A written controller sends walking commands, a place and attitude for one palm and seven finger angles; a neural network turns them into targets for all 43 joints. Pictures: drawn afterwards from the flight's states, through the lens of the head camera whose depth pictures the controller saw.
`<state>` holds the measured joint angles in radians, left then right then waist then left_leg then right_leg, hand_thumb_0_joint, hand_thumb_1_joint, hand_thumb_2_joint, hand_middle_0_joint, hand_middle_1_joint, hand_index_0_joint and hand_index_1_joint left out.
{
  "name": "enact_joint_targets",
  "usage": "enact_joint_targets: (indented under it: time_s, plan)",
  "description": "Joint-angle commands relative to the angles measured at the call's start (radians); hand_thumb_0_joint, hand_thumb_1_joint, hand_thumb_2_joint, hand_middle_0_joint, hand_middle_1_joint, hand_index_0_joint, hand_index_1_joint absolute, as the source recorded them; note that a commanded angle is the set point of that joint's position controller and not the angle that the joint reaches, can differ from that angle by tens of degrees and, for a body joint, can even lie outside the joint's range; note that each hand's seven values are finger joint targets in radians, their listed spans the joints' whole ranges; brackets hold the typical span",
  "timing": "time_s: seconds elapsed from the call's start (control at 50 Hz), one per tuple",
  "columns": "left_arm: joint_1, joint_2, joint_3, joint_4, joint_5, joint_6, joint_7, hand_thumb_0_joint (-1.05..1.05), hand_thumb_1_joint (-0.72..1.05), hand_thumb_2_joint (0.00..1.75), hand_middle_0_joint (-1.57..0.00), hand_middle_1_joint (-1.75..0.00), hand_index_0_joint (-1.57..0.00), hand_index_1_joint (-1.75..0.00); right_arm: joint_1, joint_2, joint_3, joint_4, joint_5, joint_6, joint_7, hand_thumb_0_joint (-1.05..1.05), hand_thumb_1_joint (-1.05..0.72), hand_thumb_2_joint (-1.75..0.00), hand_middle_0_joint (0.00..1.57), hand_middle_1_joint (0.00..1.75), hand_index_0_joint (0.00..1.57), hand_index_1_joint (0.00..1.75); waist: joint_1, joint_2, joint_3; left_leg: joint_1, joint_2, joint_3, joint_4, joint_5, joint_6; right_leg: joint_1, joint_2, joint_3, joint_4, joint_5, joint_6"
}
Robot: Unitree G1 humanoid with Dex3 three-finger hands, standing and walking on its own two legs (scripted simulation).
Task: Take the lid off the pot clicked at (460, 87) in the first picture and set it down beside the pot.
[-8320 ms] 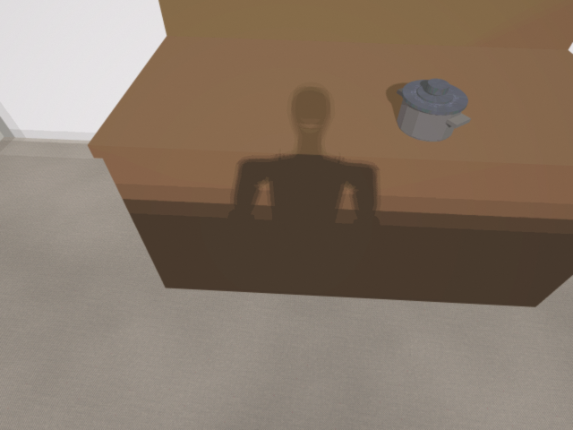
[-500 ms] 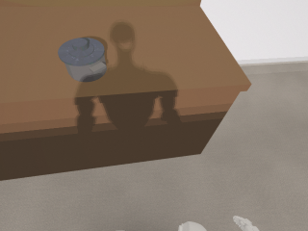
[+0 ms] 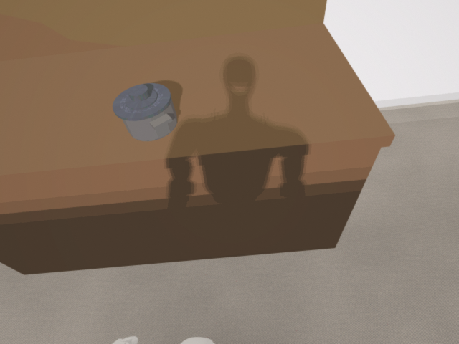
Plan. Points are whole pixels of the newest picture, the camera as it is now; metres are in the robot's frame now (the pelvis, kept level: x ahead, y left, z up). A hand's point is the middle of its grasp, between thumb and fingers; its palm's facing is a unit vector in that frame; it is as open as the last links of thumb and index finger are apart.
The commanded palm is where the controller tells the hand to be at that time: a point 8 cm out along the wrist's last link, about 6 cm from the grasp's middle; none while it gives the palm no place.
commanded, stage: take the last steps up to it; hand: left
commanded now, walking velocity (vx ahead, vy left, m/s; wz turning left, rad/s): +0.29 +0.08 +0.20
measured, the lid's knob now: (138, 92) +0.69 +0.26 +0.07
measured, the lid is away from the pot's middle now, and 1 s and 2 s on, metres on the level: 0.00 0.00 0.00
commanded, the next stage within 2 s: come to a stop and stand still in 0.74 s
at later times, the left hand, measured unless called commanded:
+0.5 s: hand out of the picture -0.07 +0.23 -0.17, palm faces +0.22 -0.96 -0.19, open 7.4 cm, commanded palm none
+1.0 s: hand (127, 261) +0.33 +0.29 -0.17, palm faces +0.04 -0.97 -0.23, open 7.4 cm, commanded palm none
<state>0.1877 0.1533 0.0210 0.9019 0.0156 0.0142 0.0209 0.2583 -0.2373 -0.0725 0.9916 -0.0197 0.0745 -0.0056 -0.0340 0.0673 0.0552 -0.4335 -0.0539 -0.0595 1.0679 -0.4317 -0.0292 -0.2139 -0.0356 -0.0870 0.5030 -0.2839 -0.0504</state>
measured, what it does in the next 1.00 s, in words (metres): walks ahead: left foot, then right foot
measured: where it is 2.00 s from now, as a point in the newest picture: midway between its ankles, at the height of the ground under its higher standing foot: outside the picture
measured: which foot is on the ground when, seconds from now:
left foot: up 0.00-0.46, down 0.48-0.96, up 0.98-1.00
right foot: down 0.00-0.48, up 0.50-0.94, down 0.96-1.00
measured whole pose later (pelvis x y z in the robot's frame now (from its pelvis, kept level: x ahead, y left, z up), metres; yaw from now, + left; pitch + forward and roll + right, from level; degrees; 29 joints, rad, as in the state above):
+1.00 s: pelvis +0.22 +0.10 -0.02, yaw +4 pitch -1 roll +1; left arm 0.10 0.16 0.03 0.96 0.02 -0.05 0.01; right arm 0.40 -0.14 -0.01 1.12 0.00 -0.01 -0.04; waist -0.05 0.03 0.09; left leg -0.10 -0.03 0.05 0.74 -0.50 0.01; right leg -0.39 -0.02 -0.09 0.62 -0.16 -0.06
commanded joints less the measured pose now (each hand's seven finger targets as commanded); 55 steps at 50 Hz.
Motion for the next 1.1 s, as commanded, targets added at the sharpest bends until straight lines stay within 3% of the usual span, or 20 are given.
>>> enact_joint_targets:
  time_s: [0.0, 0.08, 0.26, 0.36, 0.42, 0.44, 0.46, 0.48, 0.54, 0.6, 0.68, 0.82, 0.86, 0.88, 0.9, 0.92, 0.94, 0.96, 1.0, 1.08]
  plan:
    - [0.053, 0.182, 0.051, -0.042, -0.003, -0.039, 0.014, 0.0, 0.9, 0.9, -0.2, -0.3, -0.2, -0.3, 0.026, -0.058, -0.011, -0.037, -0.004, -0.023, 0.013, 0.0, -0.9, -0.9, 0.2, 0.3, 0.2, 0.3, 0.03, -0.224, -0.025, -0.099, 0.064, -0.002, 0.116, 0.098, -0.016, 0.075, -0.232, 0.167, -0.25, 0.202, -0.057]
    - [0.176, 0.178, 0.058, 0.014, 0.002, -0.058, 0.01, 0.0, 0.9, 0.9, -0.2, -0.3, -0.2, -0.3, -0.05, -0.06, -0.011, -0.046, -0.012, -0.035, 0.024, 0.0, -0.9, -0.9, 0.2, 0.3, 0.2, 0.3, 0.077, -0.198, -0.002, -0.182, 0.1, 0.01, 0.067, 0.128, -0.018, 0.165, -0.27, 0.225, -0.305, 0.024, -0.064]
    - [0.281, 0.176, 0.054, 0.103, 0.015, -0.082, -0.001, 0.0, 0.9, 0.9, -0.2, -0.3, -0.2, -0.3, -0.159, -0.03, 0.005, -0.073, -0.005, -0.059, 0.042, 0.0, -0.9, -0.9, 0.2, 0.3, 0.2, 0.3, 0.098, -0.212, 0.039, -0.148, 0.129, 0.075, -0.192, 0.133, 0.002, 0.153, -0.305, 0.207, -0.375, -0.064, -0.102]
    - [0.258, 0.194, 0.056, 0.132, 0.019, -0.074, -0.005, 0.0, 0.9, 0.9, -0.2, -0.3, -0.2, -0.3, -0.149, -0.001, 0.019, -0.074, 0.002, -0.085, 0.045, 0.0, -0.9, -0.9, 0.2, 0.3, 0.2, 0.3, 0.08, -0.236, 0.033, 0.074, 0.091, 0.127, -0.421, 0.116, 0.035, 0.035, -0.285, 0.132, -0.328, -0.062, -0.089]
    - [0.233, 0.165, 0.053, 0.152, 0.008, -0.064, -0.008, 0.0, 0.9, 0.9, -0.2, -0.3, -0.2, -0.3, 0.006, -0.032, 0.019, -0.019, 0.002, -0.111, 0.028, 0.0, -0.9, -0.9, 0.2, 0.3, 0.2, 0.3, 0.006, -0.137, -0.019, 0.393, 0.057, 0.162, -0.638, 0.187, 0.037, -0.097, -0.198, 0.031, -0.134, -0.045, -0.034]
    - [0.244, 0.124, 0.041, 0.149, 0.003, -0.062, -0.013, 0.0, 0.9, 0.9, -0.2, -0.3, -0.2, -0.3, 0.116, -0.107, 0.002, 0.009, -0.003, -0.122, 0.014, 0.0, -0.9, -0.9, 0.2, 0.3, 0.2, 0.3, -0.04, 0.027, -0.089, 0.558, 0.178, 0.007, -0.701, 0.124, 0.07, -0.194, -0.128, -0.031, 0.111, -0.048, 0.003]
    - [0.25, 0.066, 0.029, 0.116, 0.005, -0.059, -0.017, 0.0, 0.9, 0.9, -0.2, -0.3, -0.2, -0.3, 0.227, -0.213, -0.026, 0.022, -0.007, -0.121, 0.004, 0.0, -0.9, -0.9, 0.2, 0.3, 0.2, 0.3, -0.066, 0.268, -0.115, 0.608, 0.405, -0.339, -0.823, 0.051, 0.148, -0.387, -0.013, -0.09, 0.409, -0.324, 0.049]
    - [0.196, 0.087, 0.031, 0.093, 0.01, -0.059, -0.012, 0.0, 0.9, 0.9, -0.2, -0.3, -0.2, -0.3, 0.24, -0.226, -0.024, 0.025, -0.003, -0.107, -0.003, 0.0, -0.9, -0.9, 0.2, 0.3, 0.2, 0.3, -0.069, 0.182, -0.062, 0.567, 0.453, -0.389, -0.859, 0.083, 0.208, -0.478, -0.03, 0.014, 0.546, -0.319, 0.028]
    - [0.168, 0.091, 0.04, 0.137, 0.009, -0.056, -0.021, 0.0, 0.9, 0.9, -0.2, -0.3, -0.2, -0.3, 0.083, -0.063, 0.026, -0.001, 0.0, -0.124, -0.018, 0.0, -0.9, -0.9, 0.2, 0.3, 0.2, 0.3, 0.011, 0.059, 0.031, 0.38, 0.331, -0.152, -0.852, 0.419, 0.185, -0.428, -0.097, 0.077, 0.677, -0.075, 0.031]
    - [0.213, 0.063, 0.038, 0.153, 0.005, -0.046, -0.021, 0.0, 0.9, 0.9, -0.2, -0.3, -0.2, -0.3, 0.084, -0.032, 0.039, 0.006, 0.009, -0.154, -0.023, 0.0, -0.9, -0.9, 0.2, 0.3, 0.2, 0.3, 0.056, 0.018, 0.004, 0.367, 0.285, -0.022, -0.84, 0.792, 0.178, -0.374, -0.072, 0.058, 0.667, -0.015, 0.056]
    - [0.156, 0.064, 0.043, 0.115, 0.007, -0.033, -0.019, 0.0, 0.9, 0.9, -0.2, -0.3, -0.2, -0.3, 0.115, -0.038, 0.034, 0.016, 0.007, -0.162, -0.03, 0.0, -0.9, -0.9, 0.2, 0.3, 0.2, 0.3, 0.058, 0.004, 0.001, 0.421, 0.291, 0.007, -0.832, 0.894, 0.215, -0.424, -0.057, 0.055, 0.598, 0.01, 0.061]
    - [-0.056, 0.053, 0.03, 0.022, 0.002, -0.033, -0.023, 0.0, 0.9, 0.9, -0.2, -0.3, -0.2, -0.3, 0.187, -0.05, 0.035, 0.06, -0.011, -0.146, -0.038, 0.0, -0.9, -0.9, 0.2, 0.3, 0.2, 0.3, 0.004, 0.028, 0.047, 0.483, 0.303, 0.024, -0.757, 0.953, 0.206, -0.374, -0.026, 0.007, 0.273, 0.016, 0.027]
    - [-0.014, 0.064, 0.024, 0.034, 0.0, -0.041, -0.014, 0.0, 0.9, 0.9, -0.2, -0.3, -0.2, -0.3, 0.178, -0.044, 0.041, 0.066, -0.01, -0.134, -0.044, 0.0, -0.9, -0.9, 0.2, 0.3, 0.2, 0.3, 0.028, -0.024, 0.019, 0.435, 0.291, 0.026, -0.641, 1.106, 0.162, -0.198, 0.005, -0.004, 0.132, 0.067, 0.016]
    - [0.078, 0.067, 0.026, 0.062, 0.0, -0.044, -0.008, 0.0, 0.9, 0.9, -0.2, -0.3, -0.2, -0.3, 0.164, -0.057, 0.042, 0.063, -0.003, -0.131, -0.046, 0.0, -0.9, -0.9, 0.2, 0.3, 0.2, 0.3, 0.072, -0.03, -0.033, 0.428, 0.259, 0.048, -0.567, 1.139, 0.122, -0.08, 0.033, -0.022, 0.055, 0.173, 0.019]
    - [0.171, 0.1, 0.033, 0.093, 0.003, -0.054, -0.001, 0.0, 0.9, 0.9, -0.2, -0.3, -0.2, -0.3, 0.149, -0.061, 0.041, 0.061, 0.01, -0.128, -0.047, 0.0, -0.9, -0.9, 0.2, 0.3, 0.2, 0.3, 0.111, -0.036, -0.09, 0.374, 0.221, 0.061, -0.461, 1.044, 0.079, 0.082, 0.011, 0.003, -0.037, 0.384, 0.015]
    - [0.255, 0.167, 0.046, 0.119, 0.006, -0.064, 0.011, 0.0, 0.9, 0.9, -0.2, -0.3, -0.2, -0.3, 0.165, -0.041, 0.037, 0.055, 0.021, -0.126, -0.043, 0.0, -0.9, -0.9, 0.2, 0.3, 0.2, 0.3, 0.127, -0.131, -0.184, 0.213, 0.137, 0.078, -0.292, 0.747, 0.037, 0.288, -0.137, 0.185, 0.027, 0.886, -0.054]
    - [0.286, 0.22, 0.052, 0.134, -0.001, -0.067, 0.018, 0.0, 0.9, 0.9, -0.2, -0.3, -0.2, -0.3, 0.194, -0.017, 0.03, 0.05, 0.034, -0.116, -0.044, 0.0, -0.9, -0.9, 0.2, 0.3, 0.2, 0.3, 0.108, -0.195, -0.261, 0.094, 0.017, 0.108, -0.088, 0.004, 0.0, 0.401, -0.355, 0.381, 0.041, 1.401, -0.21]
    - [0.266, 0.244, 0.042, 0.121, -0.006, -0.06, 0.022, 0.0, 0.9, 0.9, -0.2, -0.3, -0.2, -0.3, 0.201, -0.018, 0.025, 0.047, 0.036, -0.102, -0.053, 0.0, -0.9, -0.9, 0.2, 0.3, 0.2, 0.3, 0.085, -0.17, -0.252, 0.106, 0.022, 0.037, 0.003, -0.235, 0.015, 0.323, -0.441, 0.352, -0.002, 1.475, -0.274]
    - [0.133, 0.193, 0.038, 0.083, -0.001, -0.042, 0.033, 0.0, 0.9, 0.9, -0.2, -0.3, -0.2, -0.3, 0.123, 0.025, 0.021, 0.056, 0.029, -0.063, -0.049, 0.0, -0.9, -0.9, 0.2, 0.3, 0.2, 0.3, 0.064, -0.208, -0.101, 0.092, 0.056, 0.008, 0.078, -0.211, 0.011, 0.073, -0.375, 0.327, -0.079, 1.127, -0.258]
    - [0.001, 0.179, 0.046, 0.028, 0.004, -0.019, 0.04, 0.0, 0.9, 0.9, -0.2, -0.3, -0.2, -0.3, 0.131, 0.039, 0.014, 0.065, 0.02, -0.024, -0.029, 0.0, -0.9, -0.9, 0.2, 0.3, 0.2, 0.3, 0.011, -0.168, -0.105, 0.112, 0.068, 0.031, 0.05, -0.113, -0.005, -0.09, -0.293, 0.219, -0.144, 0.727, -0.184]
